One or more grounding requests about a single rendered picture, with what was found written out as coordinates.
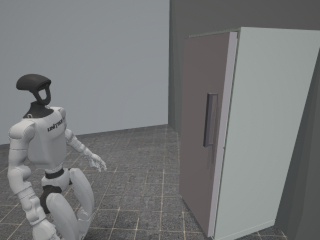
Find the robot right thigh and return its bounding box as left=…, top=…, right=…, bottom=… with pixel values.
left=39, top=187, right=79, bottom=240

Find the handle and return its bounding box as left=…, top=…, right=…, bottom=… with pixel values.
left=203, top=93, right=218, bottom=148

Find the robot right upper arm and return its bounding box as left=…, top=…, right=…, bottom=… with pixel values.
left=7, top=120, right=35, bottom=181

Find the robot left shin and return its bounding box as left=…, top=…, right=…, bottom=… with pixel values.
left=77, top=211, right=96, bottom=240

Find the robot left forearm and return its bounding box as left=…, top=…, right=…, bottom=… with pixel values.
left=67, top=134, right=92, bottom=159

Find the robot right forearm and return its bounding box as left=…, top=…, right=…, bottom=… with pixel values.
left=8, top=169, right=47, bottom=226

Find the robot right hand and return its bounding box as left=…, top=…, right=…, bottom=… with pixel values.
left=32, top=219, right=61, bottom=240

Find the robot left upper arm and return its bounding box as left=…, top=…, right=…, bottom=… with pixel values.
left=48, top=106, right=73, bottom=142

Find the robot left hand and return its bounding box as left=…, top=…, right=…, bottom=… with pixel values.
left=87, top=153, right=107, bottom=173

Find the fridge door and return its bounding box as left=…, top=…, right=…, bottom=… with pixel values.
left=179, top=32, right=238, bottom=237

